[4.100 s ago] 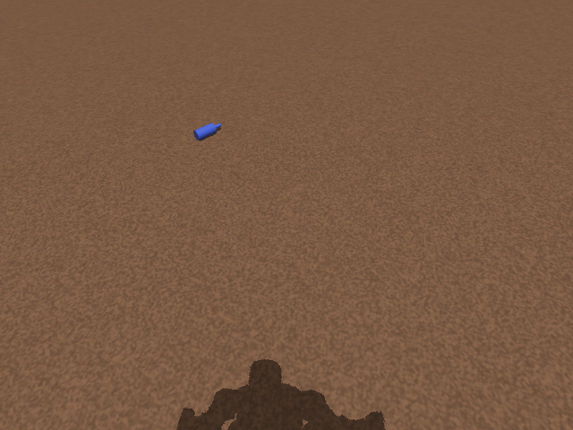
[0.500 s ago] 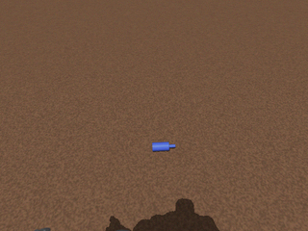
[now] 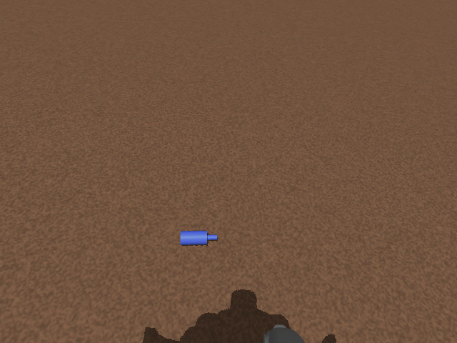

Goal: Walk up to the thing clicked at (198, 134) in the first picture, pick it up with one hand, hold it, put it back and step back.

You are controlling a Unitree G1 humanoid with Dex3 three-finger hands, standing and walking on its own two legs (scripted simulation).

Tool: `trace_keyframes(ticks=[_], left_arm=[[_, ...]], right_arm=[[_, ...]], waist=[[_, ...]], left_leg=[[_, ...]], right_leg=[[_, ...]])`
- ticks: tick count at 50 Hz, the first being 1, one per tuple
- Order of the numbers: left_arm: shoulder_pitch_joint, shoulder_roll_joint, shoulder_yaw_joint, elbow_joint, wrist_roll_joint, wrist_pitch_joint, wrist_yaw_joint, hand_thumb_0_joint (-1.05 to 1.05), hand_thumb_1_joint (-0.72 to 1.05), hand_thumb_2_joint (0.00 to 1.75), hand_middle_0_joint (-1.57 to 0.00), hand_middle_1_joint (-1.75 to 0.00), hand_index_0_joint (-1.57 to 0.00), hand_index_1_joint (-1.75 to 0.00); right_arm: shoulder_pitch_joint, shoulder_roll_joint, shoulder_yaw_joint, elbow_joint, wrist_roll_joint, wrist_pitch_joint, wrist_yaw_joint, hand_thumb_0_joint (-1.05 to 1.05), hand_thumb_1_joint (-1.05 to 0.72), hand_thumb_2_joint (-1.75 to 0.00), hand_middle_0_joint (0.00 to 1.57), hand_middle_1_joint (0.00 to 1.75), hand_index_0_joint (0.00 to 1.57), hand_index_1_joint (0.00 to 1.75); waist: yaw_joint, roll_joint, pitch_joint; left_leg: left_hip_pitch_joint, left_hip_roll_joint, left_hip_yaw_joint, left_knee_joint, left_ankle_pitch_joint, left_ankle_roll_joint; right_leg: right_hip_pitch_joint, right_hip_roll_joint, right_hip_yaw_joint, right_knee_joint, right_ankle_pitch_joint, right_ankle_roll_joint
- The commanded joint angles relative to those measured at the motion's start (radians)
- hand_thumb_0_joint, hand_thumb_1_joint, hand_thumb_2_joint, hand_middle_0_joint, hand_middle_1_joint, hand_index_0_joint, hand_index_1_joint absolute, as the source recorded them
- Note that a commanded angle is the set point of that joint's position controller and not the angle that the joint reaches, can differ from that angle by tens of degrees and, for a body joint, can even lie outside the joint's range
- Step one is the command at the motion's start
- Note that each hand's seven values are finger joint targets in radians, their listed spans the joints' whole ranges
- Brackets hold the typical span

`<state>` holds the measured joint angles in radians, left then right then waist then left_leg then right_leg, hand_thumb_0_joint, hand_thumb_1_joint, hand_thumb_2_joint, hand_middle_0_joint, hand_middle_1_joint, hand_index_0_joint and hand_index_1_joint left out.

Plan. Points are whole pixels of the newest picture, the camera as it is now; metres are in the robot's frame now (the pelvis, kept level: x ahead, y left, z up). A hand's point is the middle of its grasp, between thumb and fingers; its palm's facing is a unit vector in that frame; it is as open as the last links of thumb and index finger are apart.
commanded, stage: walk up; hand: left
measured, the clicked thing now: (199, 237) +0.69 +0.11 -0.72
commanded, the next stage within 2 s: none
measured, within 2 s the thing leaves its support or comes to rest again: neither
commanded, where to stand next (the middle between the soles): +0.28 -0.18 m, yaw +5 degrees
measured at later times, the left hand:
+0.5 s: hand out of the picture +0.14 +0.13 -0.17, palm faces +0.03 -0.95 -0.30, open 7.4 cm
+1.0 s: hand (208, 282) +0.27 +0.05 -0.14, palm faces +0.06 -0.89 -0.44, open 7.4 cm
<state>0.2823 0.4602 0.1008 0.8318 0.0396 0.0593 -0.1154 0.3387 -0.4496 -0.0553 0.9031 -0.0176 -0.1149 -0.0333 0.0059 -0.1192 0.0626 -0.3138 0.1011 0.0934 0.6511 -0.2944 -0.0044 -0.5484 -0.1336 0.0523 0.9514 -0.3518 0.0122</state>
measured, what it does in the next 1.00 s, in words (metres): steps to the right: right foot, then left foot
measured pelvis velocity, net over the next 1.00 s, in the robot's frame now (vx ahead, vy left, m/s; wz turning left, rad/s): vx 0.21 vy -0.23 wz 0.10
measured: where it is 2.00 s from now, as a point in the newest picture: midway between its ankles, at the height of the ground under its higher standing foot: outside the picture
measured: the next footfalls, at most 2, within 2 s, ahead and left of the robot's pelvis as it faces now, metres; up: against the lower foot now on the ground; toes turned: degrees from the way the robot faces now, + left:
right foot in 0.12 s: +0.14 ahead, -0.23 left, +0.00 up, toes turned -5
left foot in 0.46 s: +0.27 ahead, -0.05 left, +0.00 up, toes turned +8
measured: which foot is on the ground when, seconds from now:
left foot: down 0.00-0.12, up 0.14-0.44, down 0.46-0.78, up 0.80-1.00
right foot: up 0.00-0.10, down 0.12-0.48, up 0.50-0.74, down 0.76-1.00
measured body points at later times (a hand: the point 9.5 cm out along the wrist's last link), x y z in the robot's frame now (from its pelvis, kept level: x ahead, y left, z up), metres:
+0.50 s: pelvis +0.14 -0.14 -0.01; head +0.16 -0.11 +0.44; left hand +0.14 +0.17 -0.14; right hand +0.24 -0.46 -0.10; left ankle +0.23 -0.05 -0.72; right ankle +0.11 -0.23 -0.71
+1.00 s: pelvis +0.21 -0.23 -0.01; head +0.25 -0.25 +0.44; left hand +0.27 +0.10 -0.11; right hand +0.30 -0.56 -0.14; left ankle +0.21 -0.10 -0.69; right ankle +0.27 -0.37 -0.72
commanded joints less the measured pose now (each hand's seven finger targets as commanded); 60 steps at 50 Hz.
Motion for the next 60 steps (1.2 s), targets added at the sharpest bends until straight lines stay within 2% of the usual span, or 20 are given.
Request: trace_keyframes(ticks=[1, 5, 7, 8, 13, 18, 21, 22, 24, 25, 31, 36, 38, 39, 40, 51, 55, 56, 57, 60], left_arm=[[0.001, 0.188, 0.073, -0.077, -0.001, -0.019, -0.007, 0.00, 0.90, 0.90, -0.20, -0.30, -0.20, -0.30], [0.207, 0.225, 0.101, 0.012, 0.013, -0.041, 0.016, 0.00, 0.90, 0.90, -0.20, -0.30, -0.20, -0.30], [0.174, 0.357, 0.104, -0.042, 0.014, -0.064, 0.042, 0.00, 0.90, 0.90, -0.20, -0.30, -0.20, -0.30], [0.075, 0.361, 0.100, -0.072, -0.006, -0.068, 0.049, 0.00, 0.90, 0.90, -0.20, -0.30, -0.20, -0.30], [0.040, 0.229, 0.061, -0.060, -0.014, -0.092, 0.067, 0.00, 0.90, 0.90, -0.20, -0.30, -0.20, -0.30], [0.041, 0.208, 0.040, -0.101, -0.012, -0.092, 0.068, 0.00, 0.90, 0.90, -0.20, -0.30, -0.20, -0.30], [-0.023, 0.176, 0.015, -0.137, -0.018, -0.078, 0.056, 0.00, 0.90, 0.90, -0.20, -0.30, -0.20, -0.30], [0.005, 0.127, -0.005, -0.142, -0.022, -0.079, 0.055, 0.00, 0.90, 0.90, -0.20, -0.30, -0.20, -0.30], [0.086, 0.161, 0.009, -0.134, -0.015, -0.054, 0.067, 0.00, 0.90, 0.90, -0.20, -0.30, -0.20, -0.30], [0.060, 0.238, 0.026, -0.119, -0.005, -0.041, 0.073, 0.00, 0.90, 0.90, -0.20, -0.30, -0.20, -0.30], [0.139, 0.144, 0.020, -0.013, -0.026, -0.048, 0.070, 0.00, 0.90, 0.90, -0.20, -0.30, -0.20, -0.30], [0.096, 0.136, 0.021, 0.058, -0.040, -0.072, 0.100, 0.00, 0.90, 0.90, -0.20, -0.30, -0.20, -0.30], [0.085, 0.187, 0.027, 0.068, -0.021, -0.090, 0.119, 0.00, 0.90, 0.90, -0.20, -0.30, -0.20, -0.30], [0.024, 0.263, 0.030, 0.037, -0.008, -0.107, 0.129, 0.00, 0.90, 0.90, -0.20, -0.30, -0.20, -0.30], [-0.059, 0.324, 0.036, 0.027, -0.017, -0.105, 0.134, 0.00, 0.90, 0.90, -0.20, -0.30, -0.20, -0.30], [-0.094, 0.263, 0.021, 0.045, -0.025, -0.112, 0.166, 0.00, 0.90, 0.90, -0.20, -0.30, -0.20, -0.30], [-0.142, 0.185, -0.017, 0.041, -0.042, -0.095, 0.162, 0.00, 0.90, 0.90, -0.20, -0.30, -0.20, -0.30], [-0.166, 0.130, -0.034, 0.030, -0.052, -0.092, 0.165, 0.00, 0.90, 0.90, -0.20, -0.30, -0.20, -0.30], [-0.190, 0.183, -0.017, 0.058, -0.045, -0.091, 0.176, 0.00, 0.90, 0.90, -0.20, -0.30, -0.20, -0.30], [-0.132, 0.143, -0.031, 0.103, -0.055, -0.106, 0.168, 0.00, 0.90, 0.90, -0.20, -0.30, -0.20, -0.30]], right_arm=[[-0.076, -0.376, -0.110, -0.058, -0.006, -0.012, -0.019, 0.00, -0.90, -0.90, 0.20, 0.30, 0.20, 0.30], [-0.069, -0.259, -0.073, -0.032, -0.019, 0.023, -0.024, 0.00, -0.90, -0.90, 0.20, 0.30, 0.20, 0.30], [-0.127, -0.180, -0.043, -0.085, 0.015, 0.029, -0.041, 0.00, -0.90, -0.90, 0.20, 0.30, 0.20, 0.30], [-0.133, -0.237, -0.053, -0.065, 0.022, 0.026, -0.044, 0.00, -0.90, -0.90, 0.20, 0.30, 0.20, 0.30], [0.011, -0.228, -0.040, 0.036, 0.016, 0.005, -0.007, 0.00, -0.90, -0.90, 0.20, 0.30, 0.20, 0.30], [-0.020, -0.184, -0.039, -0.013, 0.016, 0.000, 0.008, 0.00, -0.90, -0.90, 0.20, 0.30, 0.20, 0.30], [0.135, -0.183, -0.058, 0.020, 0.017, -0.011, -0.005, 0.00, -0.90, -0.90, 0.20, 0.30, 0.20, 0.30], [0.209, -0.233, -0.079, 0.028, 0.006, -0.013, -0.020, 0.00, -0.90, -0.90, 0.20, 0.30, 0.20, 0.30], [0.179, -0.363, -0.112, -0.049, 0.008, -0.005, -0.046, 0.00, -0.90, -0.90, 0.20, 0.30, 0.20, 0.30], [0.136, -0.354, -0.115, -0.051, 0.034, 0.003, -0.049, 0.00, -0.90, -0.90, 0.20, 0.30, 0.20, 0.30], [-0.073, -0.229, -0.055, -0.083, -0.004, 0.005, -0.012, 0.00, -0.90, -0.90, 0.20, 0.30, 0.20, 0.30], [-0.161, -0.215, -0.034, -0.083, 0.002, 0.061, 0.020, 0.00, -0.90, -0.90, 0.20, 0.30, 0.20, 0.30], [-0.140, -0.116, -0.007, -0.079, 0.009, 0.090, 0.018, 0.00, -0.90, -0.90, 0.20, 0.30, 0.20, 0.30], [-0.117, -0.071, 0.008, -0.084, 0.015, 0.099, 0.018, 0.00, -0.90, -0.90, 0.20, 0.30, 0.20, 0.30], [-0.130, -0.152, -0.020, -0.063, 0.012, 0.107, 0.007, 0.00, -0.90, -0.90, 0.20, 0.30, 0.20, 0.30], [-0.133, -0.167, -0.051, 0.004, -0.004, 0.119, 0.039, 0.00, -0.90, -0.90, 0.20, 0.30, 0.20, 0.30], [-0.054, -0.190, -0.065, 0.043, -0.015, 0.102, 0.037, 0.00, -0.90, -0.90, 0.20, 0.30, 0.20, 0.30], [-0.120, -0.286, -0.082, 0.015, -0.018, 0.103, 0.038, 0.00, -0.90, -0.90, 0.20, 0.30, 0.20, 0.30], [-0.149, -0.300, -0.083, 0.009, -0.001, 0.106, 0.043, 0.00, -0.90, -0.90, 0.20, 0.30, 0.20, 0.30], [-0.217, -0.197, -0.044, 0.002, -0.005, 0.106, 0.030, 0.00, -0.90, -0.90, 0.20, 0.30, 0.20, 0.30]], waist=[[0.029, 0.338, -0.007], [0.138, 0.024, -0.091], [0.150, -0.275, 0.020], [0.102, -0.137, 0.060], [0.041, -0.075, 0.027], [0.045, -0.032, -0.009], [-0.062, 0.052, -0.078], [-0.102, 0.158, -0.128], [-0.076, 0.215, -0.164], [-0.074, 0.125, -0.094], [0.022, 0.299, 0.000], [0.039, 0.310, -0.053], [0.064, 0.046, -0.037], [0.033, -0.111, -0.009], [0.026, -0.085, -0.008], [0.025, -0.090, -0.117], [-0.045, 0.084, -0.159], [-0.038, 0.337, -0.124], [-0.054, 0.331, -0.109], [0.003, 0.251, -0.078]], left_leg=[[-0.137, 0.200, -0.197, -0.307, -0.371, 0.179], [-0.301, 0.056, -0.024, 0.183, -0.393, 0.108], [-0.605, -0.106, -0.103, 0.647, -0.325, 0.042], [-0.565, -0.043, -0.181, 0.655, -0.228, 0.047], [-0.373, 0.000, -0.082, 0.388, -0.122, 0.037], [-0.197, -0.051, -0.015, 0.133, -0.047, 0.037], [0.234, -0.102, 0.017, -0.095, 0.182, 0.055], [0.402, -0.040, -0.102, -0.151, 0.115, 0.086], [0.426, 0.407, -0.814, -0.345, -0.169, 0.298], [0.299, 0.427, -0.804, -0.366, -0.225, 0.342], [-0.097, 0.138, -0.197, -0.291, 0.057, 0.201], [-0.244, 0.069, -0.137, -0.110, -0.096, 0.160], [-0.311, -0.027, -0.055, 0.170, -0.226, 0.096], [-0.336, -0.102, -0.070, 0.314, -0.252, 0.042], [-0.279, -0.063, -0.166, 0.367, -0.277, 0.037], [-0.174, -0.062, -0.085, 0.210, -0.204, 0.025], [0.137, -0.047, -0.156, -0.137, 0.009, 0.067], [0.126, 0.152, -0.491, -0.222, 0.001, 0.167], [0.039, 0.238, -0.586, -0.241, -0.007, 0.286], [0.049, 0.129, -0.347, -0.096, 0.336, 0.218]], right_leg=[[0.110, -0.003, -0.067, -0.098, 0.004, -0.015], [0.453, 0.106, -0.149, -0.323, -0.096, -0.035], [0.370, -0.219, 0.566, -0.774, -0.469, -0.178], [0.309, -0.252, 0.582, -0.806, -0.505, -0.212], [0.330, -0.132, 0.202, -0.594, 0.026, -0.228], [0.324, -0.129, 0.108, -0.561, 0.221, -0.246], [0.118, -0.049, -0.037, -0.347, 0.290, -0.184], [0.015, 0.008, -0.087, -0.154, 0.268, -0.134], [-0.225, 0.110, -0.014, 0.207, -0.210, -0.037], [-0.211, 0.072, 0.050, 0.302, -0.210, -0.030], [0.087, 0.025, -0.033, 0.028, -0.018, -0.010], [0.343, 0.116, -0.133, -0.241, 0.100, -0.007], [0.341, 0.038, 0.035, -0.453, -0.034, -0.022], [0.237, -0.183, 0.398, -0.631, -0.131, -0.094], [0.140, -0.281, 0.503, -0.655, -0.193, -0.218], [0.324, -0.193, 0.176, -0.383, 0.468, -0.231], [0.110, -0.070, 0.007, -0.136, 0.280, -0.102], [-0.052, 0.090, -0.116, -0.021, -0.033, -0.030], [0.012, 0.095, -0.066, 0.022, -0.280, -0.033], [0.095, 0.084, -0.068, -0.118, -0.144, -0.028]])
